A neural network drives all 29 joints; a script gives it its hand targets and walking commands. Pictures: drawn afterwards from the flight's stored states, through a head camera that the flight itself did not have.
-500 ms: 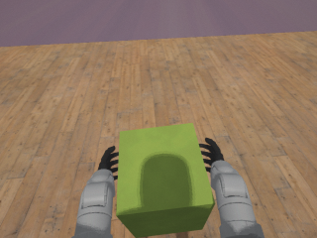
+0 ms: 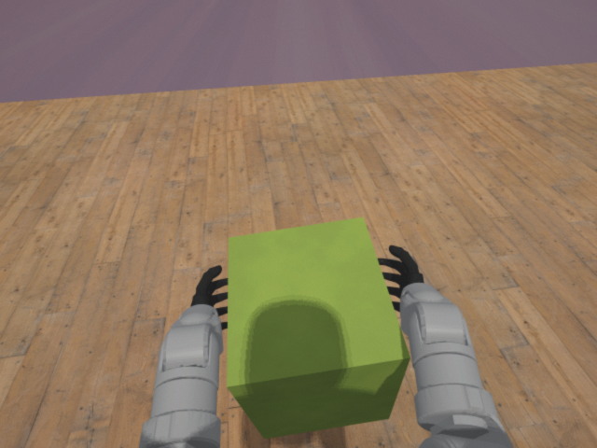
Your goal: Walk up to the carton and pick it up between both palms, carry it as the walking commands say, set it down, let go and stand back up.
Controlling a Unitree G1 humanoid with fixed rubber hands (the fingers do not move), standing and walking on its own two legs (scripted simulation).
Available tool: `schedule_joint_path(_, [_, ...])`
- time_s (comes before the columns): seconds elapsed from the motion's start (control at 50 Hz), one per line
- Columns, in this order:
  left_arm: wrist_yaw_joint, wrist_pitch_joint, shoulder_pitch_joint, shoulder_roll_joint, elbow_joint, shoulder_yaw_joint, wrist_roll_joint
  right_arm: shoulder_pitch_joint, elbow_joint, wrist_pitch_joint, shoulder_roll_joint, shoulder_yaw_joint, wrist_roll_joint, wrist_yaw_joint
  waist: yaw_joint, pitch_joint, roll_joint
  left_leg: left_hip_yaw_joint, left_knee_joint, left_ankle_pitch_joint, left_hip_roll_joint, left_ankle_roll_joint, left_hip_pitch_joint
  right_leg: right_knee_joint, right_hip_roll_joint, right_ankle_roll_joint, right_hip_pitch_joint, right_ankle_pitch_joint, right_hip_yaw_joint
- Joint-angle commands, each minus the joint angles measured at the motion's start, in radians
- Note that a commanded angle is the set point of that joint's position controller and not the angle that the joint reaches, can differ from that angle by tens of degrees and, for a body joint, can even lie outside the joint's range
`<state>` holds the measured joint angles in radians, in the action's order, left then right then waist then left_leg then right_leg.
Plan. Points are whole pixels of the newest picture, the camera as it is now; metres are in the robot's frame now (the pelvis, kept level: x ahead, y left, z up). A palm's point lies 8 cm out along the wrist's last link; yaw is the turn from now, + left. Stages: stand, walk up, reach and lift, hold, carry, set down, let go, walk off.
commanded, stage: reach and lift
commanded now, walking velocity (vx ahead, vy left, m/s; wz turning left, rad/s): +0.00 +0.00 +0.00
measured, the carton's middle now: (312, 331) +0.31 -0.01 -0.01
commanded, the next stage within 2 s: hold in 0.64 s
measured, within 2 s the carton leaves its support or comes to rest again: neither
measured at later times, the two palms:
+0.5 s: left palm (203, 325) +0.30 +0.14 +0.04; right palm (408, 305) +0.31 -0.15 +0.05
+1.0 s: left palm (198, 336) +0.28 +0.14 +0.04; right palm (409, 313) +0.29 -0.15 +0.06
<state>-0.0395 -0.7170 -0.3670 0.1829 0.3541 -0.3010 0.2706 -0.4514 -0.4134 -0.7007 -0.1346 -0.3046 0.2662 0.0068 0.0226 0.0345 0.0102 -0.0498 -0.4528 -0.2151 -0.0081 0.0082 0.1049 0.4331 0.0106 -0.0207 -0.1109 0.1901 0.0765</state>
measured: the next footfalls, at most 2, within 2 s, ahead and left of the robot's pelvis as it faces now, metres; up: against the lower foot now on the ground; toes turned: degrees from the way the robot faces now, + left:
none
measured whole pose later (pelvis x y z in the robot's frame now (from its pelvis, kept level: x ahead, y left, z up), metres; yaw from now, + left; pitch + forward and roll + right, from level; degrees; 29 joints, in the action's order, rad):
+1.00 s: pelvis +0.00 +0.00 +0.00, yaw +0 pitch -8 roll +0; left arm -0.02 -0.75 -0.28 0.15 0.28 -0.23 0.25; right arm -0.33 -0.28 -0.74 -0.17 -0.25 0.26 -0.02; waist 0.01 0.04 0.01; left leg -0.06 -0.45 -0.21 -0.01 0.01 0.10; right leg 0.44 0.01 -0.02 -0.11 0.19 0.07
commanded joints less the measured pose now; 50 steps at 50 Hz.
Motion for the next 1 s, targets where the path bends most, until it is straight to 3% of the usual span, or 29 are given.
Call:
schedule_joint_path(0.0, [0.253, 0.024, -0.638, 0.962, -0.07, 0.608, -0.265, -0.468, 0.066, 0.016, -0.961, 0.566, -0.243, 0.252, -0.013, -0.319, 0.006, -0.01, 0.112, 0.111, -0.073, 0.004, -0.057, -0.074, 0.079, 0.028, 0.103, -0.112, -0.008])
schedule_joint_path(0.08, [0.244, 0.026, -0.565, 0.945, -0.048, 0.569, -0.247, -0.483, 0.141, 0.009, -0.918, 0.585, -0.247, 0.246, -0.025, -0.291, -0.032, -0.026, 0.124, 0.107, -0.066, 0.0, -0.041, -0.083, 0.086, 0.024, 0.117, -0.096, -0.016])
schedule_joint_path(0.1, [0.243, 0.028, -0.581, 0.944, -0.072, 0.588, -0.257, -0.46, 0.127, 0.009, -0.911, 0.576, -0.241, 0.245, -0.007, -0.258, 0.006, -0.025, 0.122, 0.114, -0.062, 0.004, -0.061, -0.081, 0.083, 0.029, 0.078, -0.092, -0.012])
schedule_joint_path(0.14, [0.239, 0.035, -0.585, 0.966, -0.138, 0.645, -0.278, -0.43, 0.159, 0.017, -0.921, 0.599, -0.255, 0.249, -0.003, -0.33, 0.025, -0.023, 0.117, 0.191, -0.061, 0.014, -0.083, -0.073, 0.091, 0.026, 0.102, -0.148, -0.019])
schedule_joint_path(0.16, [0.237, 0.037, -0.571, 0.959, -0.17, 0.651, -0.284, -0.449, 0.21, 0.02, -0.926, 0.626, -0.271, 0.246, -0.022, -0.392, 0.032, -0.021, 0.103, 0.231, -0.067, 0.013, -0.105, -0.063, 0.093, 0.027, 0.119, -0.192, -0.015])
schedule_joint_path(0.18, [0.23, 0.045, -0.587, 0.964, -0.214, 0.685, -0.304, -0.425, 0.221, 0.018, -0.94, 0.65, -0.279, 0.243, -0.009, -0.396, 0.0, -0.026, 0.098, 0.258, -0.064, 0.01, -0.138, -0.061, 0.092, 0.023, 0.103, -0.205, -0.009])
schedule_joint_path(0.2, [0.229, 0.037, -0.534, 0.958, -0.188, 0.679, -0.305, -0.406, 0.234, 0.015, -0.925, 0.653, -0.272, 0.234, -0.016, -0.396, -0.018, -0.033, 0.097, 0.315, -0.056, 0.012, -0.139, -0.063, 0.092, 0.019, 0.109, -0.231, -0.006])
schedule_joint_path(0.22, [0.228, 0.028, -0.474, 0.949, -0.209, 0.693, -0.299, -0.346, 0.251, 0.009, -0.937, 0.682, -0.29, 0.234, -0.031, -0.418, 0.027, -0.026, 0.098, 0.384, -0.073, 0.015, -0.147, -0.067, 0.092, 0.019, 0.136, -0.295, -0.002])
schedule_joint_path(0.28, [0.225, 0.022, -0.391, 0.906, -0.245, 0.697, -0.293, -0.236, 0.276, -0.006, -0.907, 0.689, -0.266, 0.217, -0.02, -0.36, -0.004, -0.034, 0.107, 0.445, -0.074, 0.014, -0.181, -0.087, 0.091, 0.012, 0.125, -0.35, 0.005])
schedule_joint_path(0.32, [0.227, 0.026, -0.389, 0.903, -0.265, 0.712, -0.3, -0.26, 0.315, 0.0, -0.902, 0.705, -0.275, 0.215, -0.012, -0.367, -0.017, -0.043, 0.114, 0.397, -0.07, 0.007, -0.17, -0.085, 0.087, 0.011, 0.116, -0.327, 0.008])
schedule_joint_path(0.34, [0.227, 0.018, -0.392, 0.881, -0.274, 0.702, -0.29, -0.236, 0.285, -0.006, -0.903, 0.683, -0.273, 0.212, -0.007, -0.315, 0.008, -0.032, 0.117, 0.351, -0.077, 0.005, -0.14, -0.089, 0.083, 0.011, 0.124, -0.333, 0.01])
schedule_joint_path(0.38, [0.231, 0.018, -0.347, 0.881, -0.284, 0.706, -0.297, -0.231, 0.321, -0.01, -0.919, 0.701, -0.285, 0.21, -0.024, -0.328, 0.0, -0.034, 0.123, 0.363, -0.073, 0.001, -0.142, -0.093, 0.083, 0.006, 0.125, -0.335, 0.008])
schedule_joint_path(0.4, [0.233, 0.015, -0.365, 0.869, -0.279, 0.701, -0.299, -0.221, 0.296, -0.016, -0.907, 0.69, -0.269, 0.21, -0.008, -0.307, -0.041, -0.037, 0.125, 0.334, -0.07, 0.001, -0.126, -0.097, 0.085, 0.006, 0.115, -0.318, 0.005])
schedule_joint_path(0.44, [0.233, 0.012, -0.38, 0.868, -0.308, 0.722, -0.301, -0.183, 0.288, -0.017, -0.921, 0.682, -0.274, 0.209, -0.008, -0.291, 0.02, -0.026, 0.132, 0.305, -0.075, 0.007, -0.114, -0.096, 0.082, 0.009, 0.122, -0.301, 0.007])
schedule_joint_path(0.5, [0.241, 0.019, -0.371, 0.854, -0.33, 0.726, -0.302, -0.206, 0.317, -0.013, -0.93, 0.701, -0.28, 0.206, -0.016, -0.312, 0.007, -0.025, 0.116, 0.288, -0.078, -0.005, -0.107, -0.083, 0.077, 0.007, 0.127, -0.324, 0.014])
schedule_joint_path(0.52, [0.247, 0.023, -0.404, 0.849, -0.395, 0.75, -0.321, -0.187, 0.322, -0.015, -0.982, 0.725, -0.295, 0.203, -0.018, -0.366, -0.03, -0.018, 0.112, 0.29, -0.09, -0.009, -0.111, -0.084, 0.077, 0.003, 0.158, -0.369, 0.016])
schedule_joint_path(0.54, [0.245, 0.016, -0.385, 0.848, -0.345, 0.736, -0.319, -0.171, 0.292, -0.022, -0.952, 0.701, -0.275, 0.2, 0.002, -0.319, -0.017, -0.027, 0.119, 0.256, -0.08, -0.01, -0.098, -0.084, 0.074, 0.002, 0.132, -0.327, 0.013])
schedule_joint_path(0.6, [0.257, 0.012, -0.364, 0.824, -0.29, 0.693, -0.292, -0.221, 0.301, -0.017, -0.967, 0.708, -0.274, 0.2, -0.03, -0.293, -0.024, -0.01, 0.109, 0.159, -0.085, -0.019, -0.048, -0.092, 0.069, -0.003, 0.119, -0.219, 0.022])
schedule_joint_path(0.62, [0.255, 0.009, -0.379, 0.849, -0.301, 0.719, -0.306, -0.189, 0.294, -0.019, -0.953, 0.694, -0.274, 0.2, -0.001, -0.265, 0.001, -0.018, 0.116, 0.182, -0.082, -0.015, -0.05, -0.089, 0.076, 0.007, 0.105, -0.225, 0.015])
schedule_joint_path(0.64, [0.258, 0.014, -0.41, 0.833, -0.326, 0.708, -0.305, -0.213, 0.273, -0.021, -0.983, 0.7, -0.285, 0.206, -0.021, -0.277, 0.016, -0.011, 0.117, 0.151, -0.086, -0.015, -0.039, -0.094, 0.071, 0.002, 0.113, -0.188, 0.019])
schedule_joint_path(0.68, [0.264, 0.015, -0.437, 0.863, -0.318, 0.721, -0.313, -0.249, 0.295, -0.018, -0.976, 0.693, -0.276, 0.206, -0.005, -0.296, -0.01, -0.021, 0.115, 0.122, -0.08, -0.018, -0.024, -0.087, 0.076, 0.008, 0.121, -0.145, 0.014])
schedule_joint_path(0.7, [0.265, 0.012, -0.416, 0.853, -0.274, 0.688, -0.291, -0.266, 0.281, -0.02, -0.992, 0.696, -0.277, 0.208, -0.028, -0.281, -0.032, -0.009, 0.107, 0.103, -0.084, -0.023, -0.021, -0.093, 0.069, 0.002, 0.103, -0.135, 0.024])
schedule_joint_path(0.74, [0.267, 0.016, -0.449, 0.863, -0.3, 0.709, -0.304, -0.257, 0.284, -0.018, -0.998, 0.702, -0.276, 0.211, -0.019, -0.282, -0.025, -0.016, 0.107, 0.093, -0.084, -0.021, -0.025, -0.089, 0.071, 0.008, 0.093, -0.109, 0.018])
schedule_joint_path(0.8, [0.273, 0.015, -0.454, 0.845, -0.22, 0.66, -0.281, -0.283, 0.226, -0.028, -1.001, 0.681, -0.262, 0.214, -0.034, -0.261, -0.04, -0.007, 0.107, 0.021, -0.085, -0.03, 0.007, -0.098, 0.067, 0.007, 0.091, -0.019, 0.027])
schedule_joint_path(0.88, [0.282, 0.028, -0.575, 0.88, -0.257, 0.687, -0.305, -0.327, 0.191, -0.016, -1.008, 0.646, -0.253, 0.223, -0.001, -0.262, -0.019, -0.006, 0.096, -0.005, -0.08, -0.019, -0.03, -0.092, 0.067, 0.02, 0.036, 0.047, 0.02])
schedule_joint_path(0.9, [0.284, 0.021, -0.61, 0.861, -0.195, 0.646, -0.288, -0.39, 0.147, -0.018, -0.996, 0.608, -0.257, 0.226, -0.021, -0.228, -0.01, -0.006, 0.101, -0.088, -0.082, -0.022, 0.009, -0.1, 0.061, 0.025, 0.034, 0.148, 0.03])
schedule_joint_path(0.92, [0.284, 0.017, -0.59, 0.895, -0.164, 0.651, -0.284, -0.372, 0.141, -0.017, -0.987, 0.608, -0.248, 0.233, -0.001, -0.208, 0.001, -0.011, 0.11, -0.08, -0.076, -0.017, 0.012, -0.098, 0.066, 0.028, 0.031, 0.125, 0.014])
schedule_joint_path(0.96, [0.288, 0.034, -0.606, 0.923, -0.188, 0.664, -0.297, -0.396, 0.172, -0.005, -1.006, 0.637, -0.253, 0.238, -0.001, -0.297, -0.04, -0.016, 0.105, -0.054, -0.073, -0.021, -0.022, -0.088, 0.074, 0.025, 0.053, 0.095, 0.005])
schedule_joint_path(0.98, [0.282, 0.021, -0.583, 0.936, -0.159, 0.663, -0.287, -0.404, 0.165, -0.009, -1.0, 0.625, -0.264, 0.24, -0.006, -0.278, 0.013, -0.015, 0.104, -0.049, -0.073, -0.016, -0.021, -0.078, 0.07, 0.03, 0.049, 0.076, 0.008])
